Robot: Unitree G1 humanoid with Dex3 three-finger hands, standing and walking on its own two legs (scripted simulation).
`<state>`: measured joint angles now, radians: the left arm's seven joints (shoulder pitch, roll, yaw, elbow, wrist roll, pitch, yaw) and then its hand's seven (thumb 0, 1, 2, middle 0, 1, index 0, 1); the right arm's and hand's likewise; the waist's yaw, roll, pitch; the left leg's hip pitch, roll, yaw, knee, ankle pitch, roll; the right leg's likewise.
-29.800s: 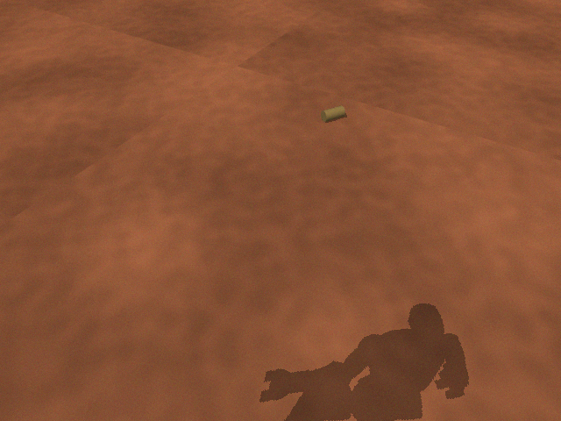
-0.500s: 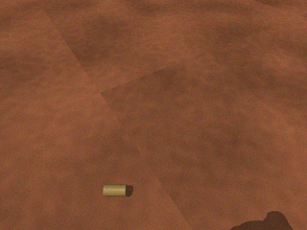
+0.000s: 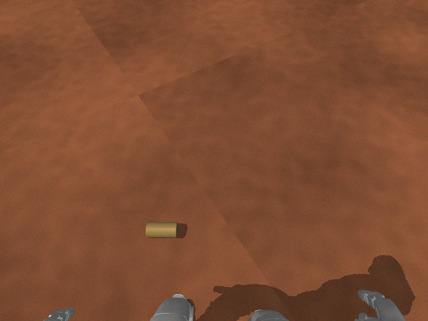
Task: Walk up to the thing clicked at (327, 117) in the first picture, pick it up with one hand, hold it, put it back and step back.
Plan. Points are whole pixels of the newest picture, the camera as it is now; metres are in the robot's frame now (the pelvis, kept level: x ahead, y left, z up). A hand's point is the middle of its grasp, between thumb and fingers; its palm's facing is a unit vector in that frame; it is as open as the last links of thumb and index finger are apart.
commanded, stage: walk up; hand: left
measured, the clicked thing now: (162, 229) +0.52 +0.27 -0.72
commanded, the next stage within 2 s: stand in 1.98 s
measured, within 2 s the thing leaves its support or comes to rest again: neither
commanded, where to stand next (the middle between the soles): +0.13 +0.03 m, yaw -1 degrees
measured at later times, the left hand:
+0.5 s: hand out of the picture -0.03 +0.30 -0.15, palm faces +0.05 -0.92 -0.39, open 7.4 cm
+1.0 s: hand out of the picture -0.17 +0.29 -0.12, palm faces +0.03 -0.90 -0.43, open 7.4 cm
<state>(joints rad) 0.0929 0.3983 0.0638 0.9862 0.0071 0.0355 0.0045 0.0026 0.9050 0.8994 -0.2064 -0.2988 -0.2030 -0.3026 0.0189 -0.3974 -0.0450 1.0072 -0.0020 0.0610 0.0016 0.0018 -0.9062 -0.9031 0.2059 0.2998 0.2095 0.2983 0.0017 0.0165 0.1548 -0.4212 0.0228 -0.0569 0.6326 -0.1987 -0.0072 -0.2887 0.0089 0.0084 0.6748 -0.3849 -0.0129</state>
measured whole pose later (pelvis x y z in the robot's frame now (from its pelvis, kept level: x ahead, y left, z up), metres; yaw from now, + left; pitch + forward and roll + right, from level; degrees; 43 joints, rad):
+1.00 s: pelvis -0.26 +0.01 +0.00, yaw +2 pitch -2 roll +1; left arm 0.18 0.36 0.07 0.82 0.05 0.02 0.00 0.01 0.90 0.90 -0.21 -0.30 -0.21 -0.30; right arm 0.23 -0.41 -0.05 0.93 -0.02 0.06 0.00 0.00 -0.91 -0.90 0.20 0.30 0.21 0.30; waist 0.01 0.04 0.12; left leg -0.27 -0.02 -0.05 0.74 -0.50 -0.01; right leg -0.33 -0.04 -0.02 0.67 -0.30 0.00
